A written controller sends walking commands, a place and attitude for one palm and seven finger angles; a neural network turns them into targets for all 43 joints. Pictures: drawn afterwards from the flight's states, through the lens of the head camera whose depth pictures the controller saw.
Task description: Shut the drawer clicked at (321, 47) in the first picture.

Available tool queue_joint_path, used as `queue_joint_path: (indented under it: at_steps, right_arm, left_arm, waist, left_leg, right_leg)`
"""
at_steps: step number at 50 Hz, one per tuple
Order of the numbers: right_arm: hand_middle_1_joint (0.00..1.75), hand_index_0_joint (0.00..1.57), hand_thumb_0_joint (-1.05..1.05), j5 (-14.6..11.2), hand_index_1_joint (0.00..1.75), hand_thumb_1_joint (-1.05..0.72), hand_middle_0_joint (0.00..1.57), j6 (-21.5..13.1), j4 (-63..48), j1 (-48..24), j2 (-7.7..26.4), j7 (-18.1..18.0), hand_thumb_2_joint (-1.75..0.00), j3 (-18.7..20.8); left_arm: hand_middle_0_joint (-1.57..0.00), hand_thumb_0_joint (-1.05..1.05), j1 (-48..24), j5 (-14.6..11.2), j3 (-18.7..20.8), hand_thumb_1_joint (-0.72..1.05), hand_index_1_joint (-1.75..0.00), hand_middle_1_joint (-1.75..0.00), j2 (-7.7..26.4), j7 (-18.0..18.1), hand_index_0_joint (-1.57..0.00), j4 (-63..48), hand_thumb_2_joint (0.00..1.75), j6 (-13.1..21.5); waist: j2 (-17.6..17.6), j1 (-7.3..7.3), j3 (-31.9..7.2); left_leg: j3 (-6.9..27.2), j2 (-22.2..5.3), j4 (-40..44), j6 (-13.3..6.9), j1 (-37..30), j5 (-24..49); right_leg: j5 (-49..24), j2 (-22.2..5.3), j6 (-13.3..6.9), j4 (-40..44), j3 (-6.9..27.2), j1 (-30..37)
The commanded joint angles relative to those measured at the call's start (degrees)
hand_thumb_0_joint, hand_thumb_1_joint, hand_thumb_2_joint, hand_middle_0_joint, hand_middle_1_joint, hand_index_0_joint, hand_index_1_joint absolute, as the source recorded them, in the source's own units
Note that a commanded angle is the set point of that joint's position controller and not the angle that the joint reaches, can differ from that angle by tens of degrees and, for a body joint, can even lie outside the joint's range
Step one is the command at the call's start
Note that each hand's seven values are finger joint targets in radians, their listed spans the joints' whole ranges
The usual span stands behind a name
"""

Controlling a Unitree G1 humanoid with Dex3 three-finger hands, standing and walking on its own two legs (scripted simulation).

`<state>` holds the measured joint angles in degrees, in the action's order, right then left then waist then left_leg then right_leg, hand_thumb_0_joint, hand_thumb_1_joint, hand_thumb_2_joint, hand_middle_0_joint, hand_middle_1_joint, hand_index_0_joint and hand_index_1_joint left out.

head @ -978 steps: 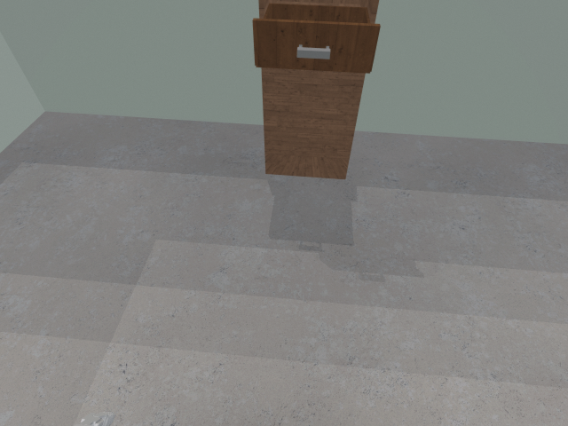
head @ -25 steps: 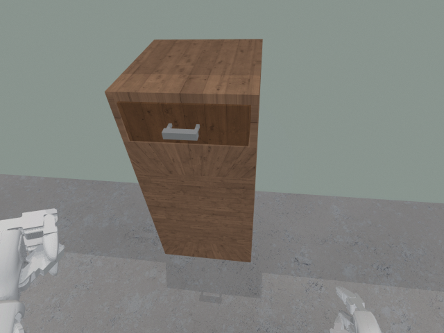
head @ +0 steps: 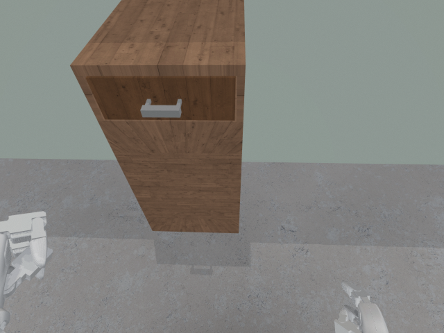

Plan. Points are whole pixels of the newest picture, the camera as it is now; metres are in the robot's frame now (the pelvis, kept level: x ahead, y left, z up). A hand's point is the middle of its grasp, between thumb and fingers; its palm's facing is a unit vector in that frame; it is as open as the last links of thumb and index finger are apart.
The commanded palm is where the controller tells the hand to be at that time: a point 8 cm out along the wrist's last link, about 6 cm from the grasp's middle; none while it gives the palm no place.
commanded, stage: step back with the hand held close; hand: left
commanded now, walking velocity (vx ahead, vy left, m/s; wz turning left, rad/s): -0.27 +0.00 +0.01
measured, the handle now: (162, 106) +0.65 +0.20 +0.03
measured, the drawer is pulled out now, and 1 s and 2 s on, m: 0.00 0.00 0.00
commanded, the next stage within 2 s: stop stepping back and stand still in 1.10 s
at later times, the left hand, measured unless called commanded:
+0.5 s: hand (9, 312) +0.13 +0.24 +0.16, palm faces +0.40 -0.81 -0.42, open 3.2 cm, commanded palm +0.06 +0.28 +0.17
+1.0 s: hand out of the picture +0.04 +0.22 +0.17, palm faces +0.28 -0.80 -0.53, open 3.2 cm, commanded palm -0.02 +0.27 +0.17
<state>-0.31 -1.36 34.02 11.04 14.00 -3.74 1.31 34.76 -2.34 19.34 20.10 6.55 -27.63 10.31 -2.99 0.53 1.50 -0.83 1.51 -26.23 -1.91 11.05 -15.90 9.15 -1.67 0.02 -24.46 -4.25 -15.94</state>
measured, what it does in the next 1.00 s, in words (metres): walks backwards: right foot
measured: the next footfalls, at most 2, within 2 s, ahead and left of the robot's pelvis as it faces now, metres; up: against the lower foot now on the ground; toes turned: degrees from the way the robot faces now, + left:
right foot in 0.66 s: -0.07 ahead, -0.12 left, +0.00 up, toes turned +4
left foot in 1.14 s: -0.13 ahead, +0.12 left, +0.00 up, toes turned +1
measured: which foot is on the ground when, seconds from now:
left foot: down 0.00-0.96, up 0.98-1.00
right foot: down 0.00-0.56, up 0.58-0.64, down 0.66-1.00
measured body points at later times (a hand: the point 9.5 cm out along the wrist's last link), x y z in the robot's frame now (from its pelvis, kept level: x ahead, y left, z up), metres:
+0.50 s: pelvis -0.07 +0.00 -0.02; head -0.05 +0.02 +0.43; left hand +0.10 +0.28 +0.18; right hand +0.11 -0.23 -0.09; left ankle -0.03 +0.09 -0.74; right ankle +0.04 -0.13 -0.74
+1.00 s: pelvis -0.15 -0.01 -0.01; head -0.13 +0.00 +0.44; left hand +0.02 +0.26 +0.20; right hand +0.05 -0.24 -0.08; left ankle -0.05 +0.09 -0.73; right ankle -0.11 -0.13 -0.74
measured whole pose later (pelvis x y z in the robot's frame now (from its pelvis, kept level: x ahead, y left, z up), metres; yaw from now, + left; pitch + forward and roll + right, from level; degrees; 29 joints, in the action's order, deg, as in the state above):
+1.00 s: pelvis -0.15 -0.01 -0.01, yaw +1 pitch +2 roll -2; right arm -0.2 -4.2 31.9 8.2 11.2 -3.3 0.8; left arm 38.3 -2.2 22.8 26.6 6.2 -37.3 15.7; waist -0.2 0.9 0.8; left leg 1.6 0.3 -38.8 -0.2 29.9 -15.2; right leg 12.8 3.2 -0.7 -31.8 1.6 -20.8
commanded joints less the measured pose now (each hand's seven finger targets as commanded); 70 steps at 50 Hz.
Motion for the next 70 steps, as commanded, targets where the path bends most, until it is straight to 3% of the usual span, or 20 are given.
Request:
queue_joint_path:
  at_steps: [1,8,15,21,25,29,35,40,45,48,51,55,57,59,61,66,67,68,69,70]
  right_arm:
    - [0.3,0.2,0.0,-0.01,0.3,-0.9,0.2,-2.24,-11.38,-5.97,5.41,-0.8,-0.9,2.37]
    - [0.3,0.2,0.0,0.28,0.3,-0.9,0.2,-2.7,-12.07,-5.84,6.08,-1.34,-0.9,2.23]
    - [0.3,0.2,0.0,0.08,0.3,-0.9,0.2,-3.98,-12.58,-4.5,6.47,-1.24,-0.9,2.0]
    - [0.3,0.2,0.0,0.58,0.3,-0.9,0.2,-4.6,-11.44,-2.71,5.17,-0.69,-0.9,1.65]
    - [0.3,0.2,0.0,0.7,0.3,-0.9,0.2,-4.67,-11.06,-3.32,5.58,-1.14,-0.9,1.32]
    - [0.3,0.2,0.0,0.53,0.3,-0.9,0.2,-6.3,-12.04,-4.53,6.49,-1.7,-0.9,2.0]
    - [0.3,0.2,0.0,1.24,0.3,-0.9,0.2,-8.42,-9.5,-3.81,6.15,-0.91,-0.9,2.57]
    - [0.3,0.2,0.0,1.02,0.3,-0.9,0.2,-7.47,-7.51,-2.88,5.33,-0.04,-0.9,2.45]
    - [0.3,0.2,0.0,0.59,0.3,-0.9,0.2,-6.14,-10.87,-5.91,5.4,-0.21,-0.9,2.42]
    - [0.3,0.2,0.0,-0.17,0.3,-0.9,0.2,-4.9,-9.6,-4.54,3.63,-0.5,-0.9,2.88]
    - [0.3,0.2,0.0,0.64,0.3,-0.9,0.2,-3.26,-7.98,-5.86,2.2,-0.69,-0.9,2.46]
    - [0.3,0.2,0.0,0.23,0.3,-0.9,0.2,-3.96,-7.64,-5.48,4.22,-2.19,-0.9,0.93]
    - [0.3,0.2,0.0,0.91,0.3,-0.9,0.2,-5.85,-8.4,-5.35,5.78,-2.47,-0.9,2.13]
    - [0.3,0.2,0.0,1.56,0.3,-0.9,0.2,-8.52,-7.74,-2.27,3.9,-1.44,-0.9,2.78]
    - [0.3,0.2,0.0,1.83,0.3,-0.9,0.2,-10.36,-7.67,-0.95,4.56,-0.24,-0.9,2.88]
    - [0.3,0.2,0.0,0.12,0.3,-0.9,0.2,-10.13,-9.09,-3.55,4.28,0.68,-0.9,1.19]
    - [0.3,0.2,0.0,0.27,0.3,-0.9,0.2,-9.09,-9.33,-3.34,3.75,0.3,-0.9,1.28]
    - [0.3,0.2,0.0,0.33,0.3,-0.9,0.2,-7.86,-9.09,-4.79,3.24,0.08,-0.9,1.18]
    - [0.3,0.2,0.0,0.59,0.3,-0.9,0.2,-7.19,-7.55,-4.86,3.86,-0.35,-0.9,1.16]
    - [0.3,0.2,0.0,1.34,0.3,-0.9,0.2,-7.05,-5.96,-3.96,4.04,-0.6,-0.9,1.04]
  left_arm:
    - [-1.4,0.0,2.08,-0.63,9.75,0.9,-1.6,-1.6,11.43,1.58,-1.4,-15.56,0.9,3.82]
    - [-1.4,0.0,-0.22,0.5,8.71,0.9,-1.6,-1.6,9.94,1.27,-1.4,-15.76,0.9,3.92]
    - [-1.4,0.0,-4.74,2.25,8.24,0.9,-1.6,-1.6,8.83,1.43,-1.4,-14.16,0.9,4.96]
    - [-1.4,0.0,-5.4,1.35,8.43,0.9,-1.6,-1.6,10.67,2.35,-1.4,-17.57,0.9,6.15]
    - [-1.4,0.0,-2.42,0.84,8.98,0.9,-1.6,-1.6,10.92,3.34,-1.4,-18.82,0.9,7.1]
    - [-1.4,0.0,-2.02,3.05,11.56,0.9,-1.6,-1.6,10.99,3.55,-1.4,-19.62,0.9,8.52]
    - [-1.4,0.0,2.03,1.67,10.5,0.9,-1.6,-1.6,9.74,1.87,-1.4,-16.07,0.9,9.59]
    - [-1.4,0.0,2.56,0.0,9.04,0.9,-1.6,-1.6,11.03,1.02,-1.4,-18.56,0.9,9.67]
    - [-1.4,0.0,5.9,-0.98,13.23,0.9,-1.6,-1.6,14.32,0.87,-1.4,-21.94,0.9,8.9]
    - [-1.4,0.0,4.0,-1.32,13.92,0.9,-1.6,-1.6,15.59,2.03,-1.4,-19.68,0.9,8.54]
    - [-1.4,0.0,0.18,-0.51,10.99,0.9,-1.6,-1.6,11.95,2.51,-1.4,-13.9,0.9,6.35]
    - [-1.4,0.0,-3.04,-0.04,6.67,0.9,-1.6,-1.6,8.99,2.41,-1.4,-12.0,0.9,7.21]
    - [-1.4,0.0,-7.05,1.19,5.61,0.9,-1.6,-1.6,9.47,2.58,-1.4,-16.87,0.9,8.76]
    - [-1.4,0.0,-4.4,0.55,8.64,0.9,-1.6,-1.6,11.45,2.8,-1.4,-17.33,0.9,9.36]
    - [-1.4,0.0,-2.06,0.01,9.05,0.9,-1.6,-1.6,11.98,2.24,-1.4,-25.43,0.9,9.0]
    - [-1.4,0.0,2.93,0.67,9.59,0.9,-1.6,-1.6,11.75,3.12,-1.4,-23.13,0.9,5.55]
    - [-1.4,0.0,2.97,1.16,10.87,0.9,-1.6,-1.6,13.07,3.28,-1.4,-20.57,0.9,5.08]
    - [-1.4,0.0,1.46,0.56,10.75,0.9,-1.6,-1.6,13.0,3.13,-1.4,-17.89,0.9,4.66]
    - [-1.4,0.0,-2.44,0.06,11.28,0.9,-1.6,-1.6,13.82,3.31,-1.4,-15.95,0.9,4.31]
    - [-1.4,0.0,-6.08,0.07,12.47,0.9,-1.6,-1.6,14.5,3.61,-1.4,-13.8,0.9,4.76]
  waist:
    - [2.47,-1.38,-13.78]
    - [-3.57,-1.23,-7.21]
    - [1.14,-0.33,-1.66]
    - [9.96,0.28,-5.02]
    - [1.95,0.55,-6.31]
    - [-12.59,-0.52,-5.31]
    - [-2.12,-0.53,-3.95]
    - [-1.11,-0.17,-21.32]
    - [-0.78,-0.63,-15.8]
    - [11.86,-0.03,-9.37]
    - [13.21,0.08,-4.34]
    - [0.52,1.67,-0.76]
    - [-16.43,0.59,-4.36]
    - [-7.76,-0.21,-10.4]
    - [-9.57,-0.48,-15.6]
    - [-5.13,-0.92,-7.69]
    - [2.83,-0.3,-5.91]
    - [12.37,-0.03,-3.3]
    - [16.29,-0.05,-0.32]
    - [14.44,0.8,-1.76]
  left_leg:
    - [5.27,-5.13,1.99,1.08,6.24,27.27]
    - [8.49,-8.93,8.38,-1.85,18.65,11.0]
    - [8.64,-7.83,7.87,-4.5,33.36,-18.46]
    - [3.85,-1.86,-10.04,-0.92,12.72,-11.42]
    - [6.44,-3.71,-3.73,-1.39,11.43,-11.38]
    - [19.66,-16.41,16.8,-7.05,38.97,-25.69]
    - [12.66,-11.46,4.96,-4.28,23.75,4.3]
    - [4.47,-8.73,-3.32,-0.68,-4.61,40.84]
    - [6.55,-8.76,1.04,-1.89,11.64,8.71]
    - [2.18,0.05,-20.28,2.5,7.7,-6.53]
    - [5.07,-2.2,-37.46,2.64,9.03,-8.84]
    - [4.25,-4.74,5.85,1.3,5.93,0.26]
    - [19.48,-20.11,11.85,-5.7,15.21,10.81]
    - [15.95,-20.47,5.42,-8.49,2.53,31.79]
    - [14.21,-20.01,2.2,-8.39,-2.33,37.62]
    - [5.69,-10.99,4.81,-1.85,18.49,-15.13]
    - [1.85,-5.22,-2.74,0.59,19.23,-17.08]
    - [0.72,-0.99,-17.9,2.43,17.43,-12.67]
    - [1.39,-1.39,-27.71,2.66,15.39,-9.05]
    - [1.86,-2.91,-29.76,2.4,13.43,-7.2]
  right_leg:
    - [-25.49,-3.29,-0.84,-5.34,4.37,15.39]
    - [-11.1,-0.28,0.7,-11.63,4.37,14.86]
    - [-3.59,-1.28,0.47,-11.14,9.17,16.76]
    - [18.05,-9.81,-3.94,7.34,17.18,-5.55]
    - [17.07,-6.87,-2.6,3.15,11.54,-6.71]
    - [3.83,4.15,1.6,-25.27,5.08,16.59]
    - [-4.54,2.84,0.55,-9.35,7.35,9.1]
    - [-23.25,-0.34,1.38,-7.55,7.84,2.74]
    - [-8.6,-0.05,0.3,-5.52,10.42,6.34]
    - [8.23,-14.34,-7.3,11.47,24.66,-12.66]
    - [8.13,-16.37,-9.8,12.82,20.58,-20.01]
    - [-1.05,-4.05,-1.75,-4.12,9.49,-11.32]
    - [13.07,2.72,0.97,-24.99,6.96,-5.19]
    - [18.46,3.52,1.02,-32.14,7.92,-14.34]
    - [18.09,2.08,1.19,-31.98,8.91,-12.8]
    - [12.28,1.91,0.77,-5.21,3.22,10.22]
    - [18.56,-1.9,-1.67,3.8,10.33,7.64]
    - [31.89,-11.73,-7.05,14.65,27.4,-2.93]
    - [34.46,-18.15,-9.82,19.03,31.73,-10.57]
    - [31.2,-17.61,-8.97,17.28,26.56,-11.34]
